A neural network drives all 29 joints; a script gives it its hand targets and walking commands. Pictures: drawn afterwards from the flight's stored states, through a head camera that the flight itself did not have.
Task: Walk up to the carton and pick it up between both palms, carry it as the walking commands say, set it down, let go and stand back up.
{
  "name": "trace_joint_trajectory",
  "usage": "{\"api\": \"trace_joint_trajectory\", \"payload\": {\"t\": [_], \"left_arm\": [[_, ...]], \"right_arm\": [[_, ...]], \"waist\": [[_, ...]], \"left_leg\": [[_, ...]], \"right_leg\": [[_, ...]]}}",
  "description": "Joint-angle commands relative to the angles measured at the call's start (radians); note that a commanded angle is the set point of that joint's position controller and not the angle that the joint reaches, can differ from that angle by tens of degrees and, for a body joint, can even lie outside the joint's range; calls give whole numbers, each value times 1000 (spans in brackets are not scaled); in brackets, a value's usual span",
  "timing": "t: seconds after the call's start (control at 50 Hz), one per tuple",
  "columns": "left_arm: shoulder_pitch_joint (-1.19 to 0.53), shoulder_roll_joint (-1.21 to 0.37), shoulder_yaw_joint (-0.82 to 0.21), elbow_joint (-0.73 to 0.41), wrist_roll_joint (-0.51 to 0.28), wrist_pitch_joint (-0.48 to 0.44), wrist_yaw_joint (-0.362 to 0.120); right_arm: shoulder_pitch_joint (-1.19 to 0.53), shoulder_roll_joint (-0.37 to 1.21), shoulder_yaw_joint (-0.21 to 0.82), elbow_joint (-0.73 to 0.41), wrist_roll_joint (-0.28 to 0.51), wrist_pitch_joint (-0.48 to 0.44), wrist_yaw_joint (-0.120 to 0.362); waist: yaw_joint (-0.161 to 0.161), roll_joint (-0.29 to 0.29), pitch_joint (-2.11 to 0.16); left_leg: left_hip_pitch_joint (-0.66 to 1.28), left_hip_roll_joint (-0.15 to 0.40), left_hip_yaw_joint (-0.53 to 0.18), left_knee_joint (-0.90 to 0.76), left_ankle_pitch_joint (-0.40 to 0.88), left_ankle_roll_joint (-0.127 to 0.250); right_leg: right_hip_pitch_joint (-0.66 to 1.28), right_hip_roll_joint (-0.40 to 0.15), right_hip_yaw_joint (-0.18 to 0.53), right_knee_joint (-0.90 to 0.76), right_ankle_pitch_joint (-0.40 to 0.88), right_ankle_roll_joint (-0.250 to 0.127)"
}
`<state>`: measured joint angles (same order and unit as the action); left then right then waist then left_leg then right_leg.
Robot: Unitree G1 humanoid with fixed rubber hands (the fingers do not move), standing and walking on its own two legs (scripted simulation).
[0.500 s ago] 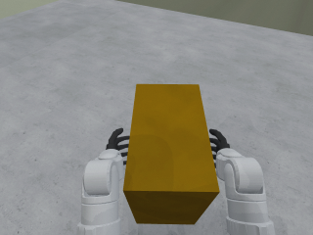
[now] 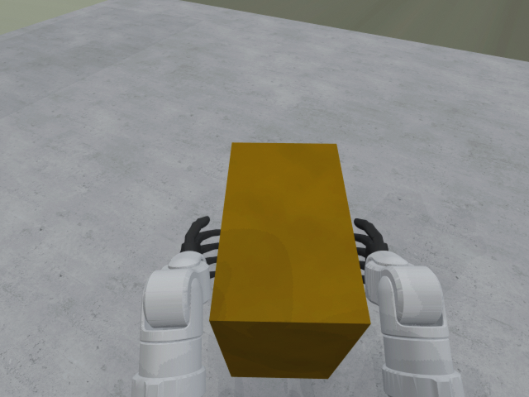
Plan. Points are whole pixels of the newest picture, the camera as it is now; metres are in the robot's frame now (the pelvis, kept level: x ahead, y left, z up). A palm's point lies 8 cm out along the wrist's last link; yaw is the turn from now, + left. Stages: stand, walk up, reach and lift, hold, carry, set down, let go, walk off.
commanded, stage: carry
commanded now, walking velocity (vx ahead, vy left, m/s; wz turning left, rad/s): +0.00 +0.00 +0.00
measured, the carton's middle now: (281, 265) +0.33 +0.00 +0.01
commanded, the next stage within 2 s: hold in 0.98 s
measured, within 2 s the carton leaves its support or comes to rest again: neither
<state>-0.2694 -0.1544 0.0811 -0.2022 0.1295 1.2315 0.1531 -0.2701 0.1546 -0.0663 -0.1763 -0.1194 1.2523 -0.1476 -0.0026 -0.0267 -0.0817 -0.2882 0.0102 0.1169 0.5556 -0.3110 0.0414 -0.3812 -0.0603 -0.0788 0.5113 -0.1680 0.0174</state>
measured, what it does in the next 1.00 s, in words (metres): stands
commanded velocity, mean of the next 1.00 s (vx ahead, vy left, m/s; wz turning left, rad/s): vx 0.00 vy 0.00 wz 0.00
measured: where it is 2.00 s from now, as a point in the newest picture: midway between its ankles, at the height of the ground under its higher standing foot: outside the picture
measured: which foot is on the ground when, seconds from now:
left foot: down 0.00-1.00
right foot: down 0.00-1.00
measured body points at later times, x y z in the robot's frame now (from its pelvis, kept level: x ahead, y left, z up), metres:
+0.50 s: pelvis +0.00 +0.00 +0.00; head -0.01 +0.01 +0.45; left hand +0.30 +0.14 +0.07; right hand +0.30 -0.13 +0.06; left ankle -0.01 +0.09 -0.73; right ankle +0.06 -0.13 -0.73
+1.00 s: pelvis +0.00 +0.00 +0.00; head -0.01 +0.00 +0.45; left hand +0.30 +0.13 +0.05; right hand +0.30 -0.13 +0.05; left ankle -0.01 +0.09 -0.73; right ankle +0.06 -0.13 -0.73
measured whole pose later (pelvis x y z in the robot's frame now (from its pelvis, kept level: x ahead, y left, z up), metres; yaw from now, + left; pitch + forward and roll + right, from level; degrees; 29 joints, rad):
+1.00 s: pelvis +0.00 +0.00 +0.00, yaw +0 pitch +1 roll +0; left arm -0.26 -0.15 0.09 0.04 0.18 0.97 0.10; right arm -0.25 0.15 -0.08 0.04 -0.17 1.00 -0.11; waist 0.00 -0.01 -0.07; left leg -0.26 0.01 0.12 0.55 -0.31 0.04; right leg -0.36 -0.06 -0.07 0.51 -0.17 0.01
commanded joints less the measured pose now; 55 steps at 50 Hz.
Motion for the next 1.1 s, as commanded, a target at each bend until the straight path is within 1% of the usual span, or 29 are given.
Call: {"api": "trace_joint_trajectory", "payload": {"t": [0.0,0.96,0.98,1.0,1.02,1.04,1.06,1.08], "left_arm": [[-457,-1017,-623,-81,-410,-38,-276],[-385,-942,-516,82,-274,-275,-263],[-151,-986,-302,560,-80,-375,-270],[-169,-997,-395,423,-101,-469,-274],[-237,-1060,-457,320,-126,-519,-282],[-323,-1109,-517,247,-163,-539,-282],[-385,-1125,-549,211,-181,-556,-281],[-415,-1137,-586,182,-199,-558,-281]], "right_arm": [[-498,1003,589,-114,394,-60,259],[-445,921,503,17,288,-296,247],[-259,845,292,395,77,-386,285],[-264,885,366,242,94,-469,303],[-293,919,423,170,120,-510,317],[-344,925,464,95,137,-528,330],[-440,932,506,19,167,-538,338],[-476,928,516,-24,184,-534,337]], "waist": [[0,36,-306],[0,30,-307],[67,106,-40],[10,100,-109],[-23,87,-178],[-48,80,-240],[-47,90,-297],[-77,74,-338]], "left_leg": [[65,137,-114,-102,251,-2],[78,123,-104,-90,247,-3],[72,-52,-278,-178,290,-20],[143,-61,-276,-154,403,-31],[194,-51,-295,-153,533,-46],[269,-51,-299,-158,643,-64],[303,-63,-287,-175,673,-73],[332,-60,-294,-173,682,-78]], "right_leg": [[165,-81,74,-22,164,-28],[142,-81,64,-27,129,-30],[305,154,143,-74,91,-79],[386,140,170,-85,201,-69],[433,152,171,-76,285,-70],[435,165,164,-89,358,-65],[441,167,163,-108,399,-57],[452,172,167,-116,408,-49]]}}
